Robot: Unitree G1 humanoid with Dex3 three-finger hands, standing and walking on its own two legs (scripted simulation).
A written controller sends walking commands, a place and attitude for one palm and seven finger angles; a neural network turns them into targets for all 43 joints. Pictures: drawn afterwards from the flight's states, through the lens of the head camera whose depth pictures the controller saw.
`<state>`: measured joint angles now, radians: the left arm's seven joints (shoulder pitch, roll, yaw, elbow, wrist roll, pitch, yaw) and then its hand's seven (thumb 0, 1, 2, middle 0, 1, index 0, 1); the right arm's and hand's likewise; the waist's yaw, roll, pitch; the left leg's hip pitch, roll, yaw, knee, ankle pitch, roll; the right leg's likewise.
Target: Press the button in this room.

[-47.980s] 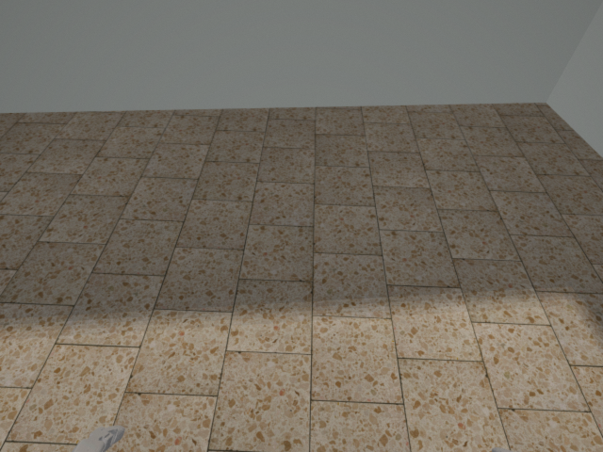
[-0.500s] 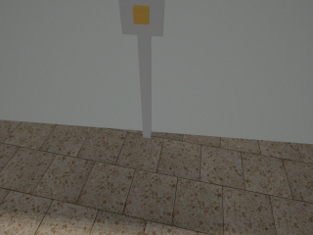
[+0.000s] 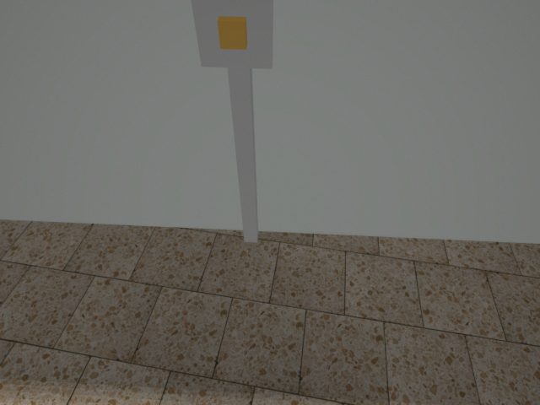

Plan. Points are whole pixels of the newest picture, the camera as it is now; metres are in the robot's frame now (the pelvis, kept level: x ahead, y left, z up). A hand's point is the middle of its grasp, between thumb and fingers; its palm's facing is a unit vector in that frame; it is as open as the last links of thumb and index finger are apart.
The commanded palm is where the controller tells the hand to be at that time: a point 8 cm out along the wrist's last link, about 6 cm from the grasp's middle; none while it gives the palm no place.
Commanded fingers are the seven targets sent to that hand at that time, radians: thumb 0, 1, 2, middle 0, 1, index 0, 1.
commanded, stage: let the arm hang, fingers relaxed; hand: left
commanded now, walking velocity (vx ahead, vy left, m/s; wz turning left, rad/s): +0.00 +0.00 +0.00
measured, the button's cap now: (233, 32) +0.86 +0.12 +0.16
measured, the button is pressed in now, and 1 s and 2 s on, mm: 0 0 0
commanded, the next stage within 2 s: stand and wait in 0.08 s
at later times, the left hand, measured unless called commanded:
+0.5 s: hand out of the picture +0.10 +0.22 -0.15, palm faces -0.02 -0.94 -0.34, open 7.3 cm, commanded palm none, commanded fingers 0.00 0.90 0.90 -0.20 -0.30 -0.20 -0.30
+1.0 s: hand out of the picture +0.14 +0.20 -0.15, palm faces -0.04 -0.94 -0.34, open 7.3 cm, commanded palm none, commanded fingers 0.00 0.90 0.90 -0.20 -0.30 -0.20 -0.30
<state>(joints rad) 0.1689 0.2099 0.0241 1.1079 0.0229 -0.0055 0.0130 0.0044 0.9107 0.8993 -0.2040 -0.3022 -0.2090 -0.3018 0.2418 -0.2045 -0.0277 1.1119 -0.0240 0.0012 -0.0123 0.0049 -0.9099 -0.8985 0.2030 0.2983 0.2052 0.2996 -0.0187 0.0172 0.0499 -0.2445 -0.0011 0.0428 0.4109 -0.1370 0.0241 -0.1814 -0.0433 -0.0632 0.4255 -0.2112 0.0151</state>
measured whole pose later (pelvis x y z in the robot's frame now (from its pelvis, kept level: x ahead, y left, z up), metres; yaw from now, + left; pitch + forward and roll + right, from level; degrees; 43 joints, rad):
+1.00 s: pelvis +0.05 -0.04 +0.01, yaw -1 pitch -2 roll +0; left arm 0.10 0.30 0.01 1.13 0.02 -0.02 0.01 0.01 0.91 0.90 -0.20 -0.30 -0.21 -0.30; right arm 0.11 -0.32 -0.01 1.13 -0.02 0.00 -0.01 0.01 -0.91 -0.90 0.20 0.30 0.21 0.30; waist -0.02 0.03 0.06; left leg -0.11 0.04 0.04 0.31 -0.17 -0.03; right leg -0.05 0.01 -0.06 0.30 -0.23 -0.03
